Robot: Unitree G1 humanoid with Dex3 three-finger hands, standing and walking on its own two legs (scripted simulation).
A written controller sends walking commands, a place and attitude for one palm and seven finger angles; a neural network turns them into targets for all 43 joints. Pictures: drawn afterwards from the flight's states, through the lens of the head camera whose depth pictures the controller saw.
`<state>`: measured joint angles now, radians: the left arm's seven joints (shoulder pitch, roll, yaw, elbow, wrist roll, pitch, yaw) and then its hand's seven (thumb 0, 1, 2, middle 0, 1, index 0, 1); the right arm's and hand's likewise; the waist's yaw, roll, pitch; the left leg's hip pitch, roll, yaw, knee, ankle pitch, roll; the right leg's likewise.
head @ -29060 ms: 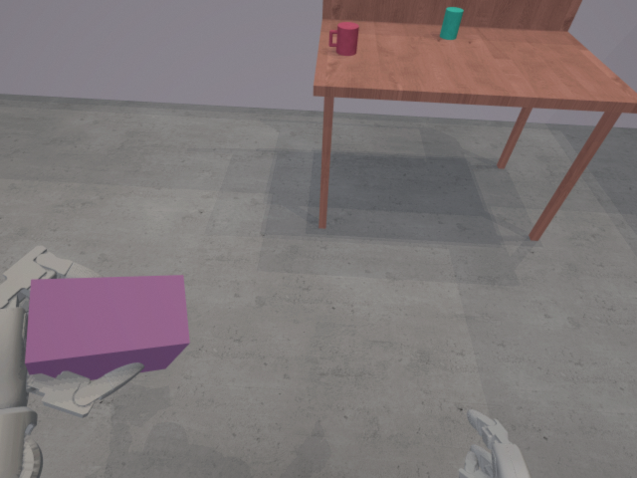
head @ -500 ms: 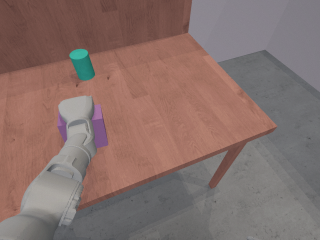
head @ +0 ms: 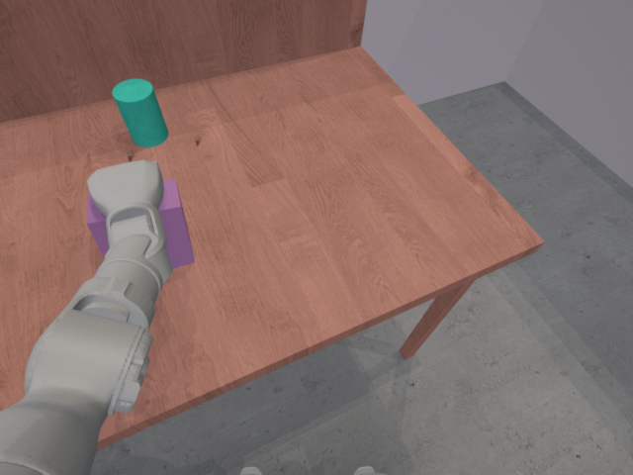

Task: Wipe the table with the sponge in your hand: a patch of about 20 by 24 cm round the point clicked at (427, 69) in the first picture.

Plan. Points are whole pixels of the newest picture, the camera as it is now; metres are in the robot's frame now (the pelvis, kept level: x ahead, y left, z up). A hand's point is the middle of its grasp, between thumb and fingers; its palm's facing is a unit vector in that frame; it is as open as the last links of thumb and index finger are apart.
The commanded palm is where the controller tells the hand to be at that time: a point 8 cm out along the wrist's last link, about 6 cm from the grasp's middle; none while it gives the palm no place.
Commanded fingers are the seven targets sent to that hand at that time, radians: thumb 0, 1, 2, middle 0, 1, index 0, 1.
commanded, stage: wipe forward along the third lane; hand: left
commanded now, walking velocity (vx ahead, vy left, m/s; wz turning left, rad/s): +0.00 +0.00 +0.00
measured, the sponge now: (148, 239) +0.45 +0.24 -0.02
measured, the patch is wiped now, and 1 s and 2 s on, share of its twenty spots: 1.00 1.00 1.00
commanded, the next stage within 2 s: wipe back along the third lane in 0.10 s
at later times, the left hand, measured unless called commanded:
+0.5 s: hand (130, 204) +0.48 +0.26 +0.02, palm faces -0.06 +0.02 -1.00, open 10.4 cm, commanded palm +0.44 +0.23 +0.05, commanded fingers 0.00 0.10 1.30 -1.20 -1.60 -1.20 -1.60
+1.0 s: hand (137, 230) +0.43 +0.24 +0.03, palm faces -0.04 -0.03 -1.00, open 10.4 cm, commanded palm +0.38 +0.21 +0.05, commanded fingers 0.00 0.10 1.30 -1.20 -1.60 -1.20 -1.60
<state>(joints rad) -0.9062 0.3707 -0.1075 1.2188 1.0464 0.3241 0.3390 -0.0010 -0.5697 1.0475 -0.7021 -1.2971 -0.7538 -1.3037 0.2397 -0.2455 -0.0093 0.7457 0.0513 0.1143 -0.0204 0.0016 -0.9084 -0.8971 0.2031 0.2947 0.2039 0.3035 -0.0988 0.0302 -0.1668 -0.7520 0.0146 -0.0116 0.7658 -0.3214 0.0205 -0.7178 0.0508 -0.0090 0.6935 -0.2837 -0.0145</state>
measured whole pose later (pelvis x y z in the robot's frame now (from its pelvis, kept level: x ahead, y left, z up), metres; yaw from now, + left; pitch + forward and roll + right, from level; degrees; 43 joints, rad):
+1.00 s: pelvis +0.05 +0.02 +0.02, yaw +1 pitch +12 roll -2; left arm -0.56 0.21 -0.30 0.79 1.00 0.50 0.34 -0.01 -0.52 1.03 -0.65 -1.32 -0.70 -1.33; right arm 0.09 -0.22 -0.01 0.67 0.07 0.23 0.02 0.00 -0.91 -0.90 0.20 0.29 0.20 0.30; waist 0.03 0.02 -0.18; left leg -0.51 -0.02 -0.01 0.67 -0.37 0.04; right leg -0.47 0.02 -0.01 0.58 -0.33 0.00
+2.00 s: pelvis +0.03 -0.01 +0.02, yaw +1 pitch +6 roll +0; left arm -0.26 0.19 -0.35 0.50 1.02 0.53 0.32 -0.01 -0.51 1.03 -0.63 -1.33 -0.68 -1.34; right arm 0.08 -0.25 0.00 0.65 0.08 0.22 0.01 0.01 -0.91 -0.90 0.20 0.29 0.20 0.30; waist 0.06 0.04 -0.15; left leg -0.41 0.00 0.00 0.62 -0.32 0.01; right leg -0.40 0.03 0.00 0.61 -0.32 -0.03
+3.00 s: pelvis +0.02 -0.01 +0.02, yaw +1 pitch +6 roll +0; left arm -0.29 0.19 -0.35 0.52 1.01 0.52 0.31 -0.01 -0.51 1.03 -0.64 -1.33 -0.69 -1.33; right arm 0.09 -0.24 0.00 0.66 0.08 0.23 0.00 0.01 -0.91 -0.90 0.20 0.29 0.20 0.30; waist 0.06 0.04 -0.15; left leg -0.44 0.00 -0.01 0.65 -0.33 0.01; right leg -0.43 0.03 0.00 0.64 -0.32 -0.03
